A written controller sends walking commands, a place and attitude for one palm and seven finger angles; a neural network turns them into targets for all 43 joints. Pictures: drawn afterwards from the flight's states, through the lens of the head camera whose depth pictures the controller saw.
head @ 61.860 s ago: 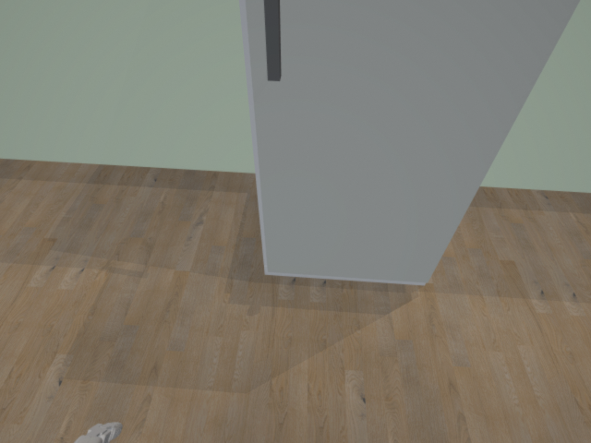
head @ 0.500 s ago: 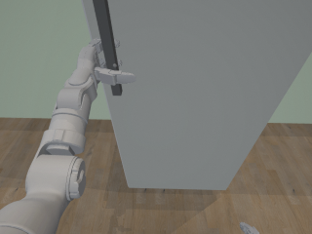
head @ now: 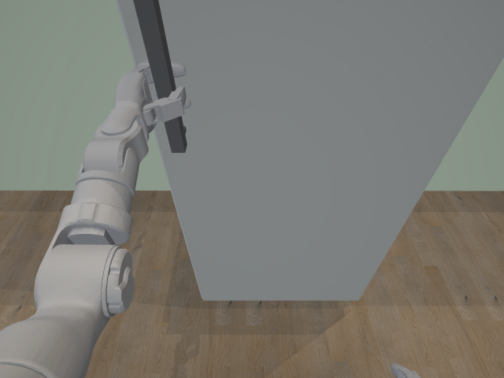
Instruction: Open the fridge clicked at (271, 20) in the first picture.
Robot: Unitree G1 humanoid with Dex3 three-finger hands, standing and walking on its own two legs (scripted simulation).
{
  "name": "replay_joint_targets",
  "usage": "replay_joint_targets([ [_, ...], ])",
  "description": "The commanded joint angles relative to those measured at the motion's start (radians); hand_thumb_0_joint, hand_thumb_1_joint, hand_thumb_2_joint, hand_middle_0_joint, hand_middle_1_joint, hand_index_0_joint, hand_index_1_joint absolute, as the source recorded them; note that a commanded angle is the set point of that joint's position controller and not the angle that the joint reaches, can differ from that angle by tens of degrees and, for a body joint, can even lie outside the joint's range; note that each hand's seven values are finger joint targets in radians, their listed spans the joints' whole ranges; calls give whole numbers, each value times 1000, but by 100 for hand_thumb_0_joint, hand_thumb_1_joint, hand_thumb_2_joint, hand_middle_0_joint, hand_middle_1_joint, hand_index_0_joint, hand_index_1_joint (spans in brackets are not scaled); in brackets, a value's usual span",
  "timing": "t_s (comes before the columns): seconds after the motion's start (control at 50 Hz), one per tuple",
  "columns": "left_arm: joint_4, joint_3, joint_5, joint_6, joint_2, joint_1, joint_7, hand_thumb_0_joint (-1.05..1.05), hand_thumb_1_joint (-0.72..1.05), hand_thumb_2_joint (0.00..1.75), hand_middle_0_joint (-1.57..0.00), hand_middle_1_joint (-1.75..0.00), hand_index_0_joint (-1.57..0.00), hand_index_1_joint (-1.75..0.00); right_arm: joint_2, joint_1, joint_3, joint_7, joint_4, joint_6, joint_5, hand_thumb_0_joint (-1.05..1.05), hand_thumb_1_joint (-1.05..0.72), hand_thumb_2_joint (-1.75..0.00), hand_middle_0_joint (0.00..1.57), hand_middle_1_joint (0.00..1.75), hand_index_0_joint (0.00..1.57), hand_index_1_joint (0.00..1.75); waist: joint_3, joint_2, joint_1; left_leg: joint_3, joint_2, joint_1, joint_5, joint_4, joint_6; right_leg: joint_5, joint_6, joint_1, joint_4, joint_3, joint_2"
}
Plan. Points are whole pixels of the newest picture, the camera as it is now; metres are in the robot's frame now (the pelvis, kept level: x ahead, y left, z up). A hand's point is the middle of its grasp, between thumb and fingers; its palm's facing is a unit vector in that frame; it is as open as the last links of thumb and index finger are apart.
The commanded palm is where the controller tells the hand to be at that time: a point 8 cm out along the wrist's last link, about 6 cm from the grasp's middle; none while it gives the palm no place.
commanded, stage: grip the handle and tug to test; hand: left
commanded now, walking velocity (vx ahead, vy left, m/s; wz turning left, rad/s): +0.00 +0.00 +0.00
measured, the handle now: (166, 70) +0.51 +0.15 +0.26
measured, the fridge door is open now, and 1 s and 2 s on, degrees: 0 0 15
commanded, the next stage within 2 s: pull the door a little, standing still in 0.74 s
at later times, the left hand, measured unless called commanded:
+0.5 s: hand (177, 103) +0.46 +0.13 +0.23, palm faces +0.05 -1.00 +0.00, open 5.7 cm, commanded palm +0.42 +0.17 +0.23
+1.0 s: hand (176, 105) +0.45 +0.13 +0.23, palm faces +0.02 -1.00 +0.01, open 5.9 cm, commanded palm +0.41 +0.18 +0.23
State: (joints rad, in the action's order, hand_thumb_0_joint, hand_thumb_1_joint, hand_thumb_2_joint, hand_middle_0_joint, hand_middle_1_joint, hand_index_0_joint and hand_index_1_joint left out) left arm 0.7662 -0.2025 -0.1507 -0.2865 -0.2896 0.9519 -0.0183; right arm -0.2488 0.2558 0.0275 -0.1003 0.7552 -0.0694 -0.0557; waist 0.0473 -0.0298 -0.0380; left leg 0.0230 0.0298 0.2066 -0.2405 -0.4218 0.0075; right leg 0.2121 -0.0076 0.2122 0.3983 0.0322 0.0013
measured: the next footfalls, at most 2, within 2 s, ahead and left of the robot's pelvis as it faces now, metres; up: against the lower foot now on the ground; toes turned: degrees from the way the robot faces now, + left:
right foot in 1.90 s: +0.22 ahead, -0.10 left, +0.00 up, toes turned +0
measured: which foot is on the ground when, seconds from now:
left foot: down 0.00-1.00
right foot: down 0.00-1.00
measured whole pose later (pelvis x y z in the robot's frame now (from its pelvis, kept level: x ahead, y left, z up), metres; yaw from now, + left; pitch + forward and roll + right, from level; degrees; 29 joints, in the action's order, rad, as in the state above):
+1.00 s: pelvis +0.04 +0.00 +0.00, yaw -1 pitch +1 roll +0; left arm 0.30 -0.19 -0.17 -0.48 -0.22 0.69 0.00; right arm -0.24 0.16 0.02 -0.09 0.69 0.00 -0.06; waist 0.08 -0.04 0.01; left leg 0.04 0.03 0.12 -0.29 -0.39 0.01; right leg 0.26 0.00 0.14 0.38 0.01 0.00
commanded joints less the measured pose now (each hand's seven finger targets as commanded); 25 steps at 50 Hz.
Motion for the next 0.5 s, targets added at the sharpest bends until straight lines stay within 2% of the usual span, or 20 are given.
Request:
replay_joint_targets([
  [0.0,-268,-17,-1,94,-167,545,1,0,90,90,-45,-140,-45,-140,-123,-55,-43,-1,-136,-47,-4,0,-90,-90,20,30,20,30,329,19,-2,2,-27,-127,297,6,-36,-322,-11,-118,-23,-9,19],
  [0.04,-261,-38,-7,96,-189,540,7,0,90,90,-45,-140,-45,-140,-130,-54,-44,-1,-133,-44,-3,0,-90,-90,20,30,20,30,319,50,1,-3,-25,-119,293,10,-37,-315,-10,-120,-27,-7,18],
  [0.1,-259,-11,-11,90,-148,557,4,0,90,90,-45,-140,-45,-140,-128,-52,-45,-1,-130,-47,-5,0,-90,-90,20,30,20,30,310,78,-12,-5,-24,-122,289,10,-38,-318,-8,-108,-25,-3,22],
  [0.12,-259,-17,-9,91,-160,535,5,0,90,90,-45,-140,-45,-140,-134,-58,-47,-2,-136,-46,-6,0,-90,-90,20,30,20,30,309,76,0,-7,-24,-124,292,12,-39,-308,-9,-117,-25,-3,22],
  [0.14,-283,-17,-11,93,-162,559,7,0,90,90,-45,-140,-45,-140,-131,-63,-46,-2,-135,-47,-6,0,-90,-90,20,30,20,30,314,56,-6,-2,-23,-132,299,9,-40,-320,-8,-110,-25,-7,20],
  [0.16,-268,-17,-10,88,-153,539,7,0,90,90,-45,-140,-45,-140,-128,-59,-46,-1,-133,-48,-5,0,-90,-90,20,30,20,30,317,62,1,-3,-25,-129,302,7,-39,-322,-9,-112,-22,-5,22],
  [0.2,-262,-20,-8,83,-163,551,6,0,90,90,-45,-140,-45,-140,-128,-57,-44,-1,-130,-46,-5,0,-90,-90,20,30,20,30,304,56,-5,-3,-25,-122,293,9,-38,-314,-9,-105,-25,-6,22],
  [0.22,-254,-34,-8,83,-180,531,7,0,90,90,-45,-140,-45,-140,-136,-57,-46,-2,-133,-43,-3,0,-90,-90,20,30,20,30,313,73,5,-5,-26,-124,299,12,-39,-314,-9,-123,-25,-5,21],
  [0.26,-259,-7,-6,79,-147,551,5,0,90,90,-45,-140,-45,-140,-126,-60,-43,-2,-132,-43,-6,0,-90,-90,20,30,20,30,299,53,-5,-2,-25,-123,293,9,-38,-311,-10,-105,-24,-5,21],
  [0.3,-252,-3,-3,76,-140,569,10,0,90,90,-45,-140,-45,-140,-125,-61,-43,-2,-129,-44,-7,0,-90,-90,20,30,20,30,285,46,-12,-5,-24,-122,274,8,-36,-287,-9,-85,-28,-4,22],
  [0.32,-249,1,-3,76,-135,555,11,0,90,90,-45,-140,-45,-140,-129,-62,-44,-2,-131,-44,-5,0,-90,-90,20,30,20,30,287,40,-5,-8,-25,-128,280,12,-36,-284,-10,-94,-29,-2,22],
  [0.34,-251,-13,-3,77,-154,541,13,0,90,90,-45,-140,-45,-140,-128,-60,-43,-1,-133,-43,-5,0,-90,-90,20,30,20,30,298,51,0,-10,-22,-125,290,13,-35,-291,-12,-101,-25,-1,20],
  [0.4,-292,16,-6,71,-103,522,11,0,90,90,-45,-140,-45,-140,-118,-72,-43,1,-142,-45,-7,0,-90,-90,20,30,20,30,322,33,2,-6,-23,-147,317,5,-34,-323,-13,-105,-17,-1,23],
  [0.42,-296,2,-7,72,-125,503,12,0,90,90,-45,-140,-45,-140,-126,-70,-44,2,-144,-42,-4,0,-90,-90,20,30,20,30,336,35,11,-10,-26,-152,332,8,-33,-331,-14,-128,-16,1,23],
  [0.48,-370,27,-13,65,-84,465,6,0,90,90,-45,-140,-45,-140,-117,-87,-44,4,-160,-42,-9,0,-90,-90,20,30,20,30,359,32,18,-2,-22,-173,374,5,-32,-375,-16,-141,-10,2,25],
])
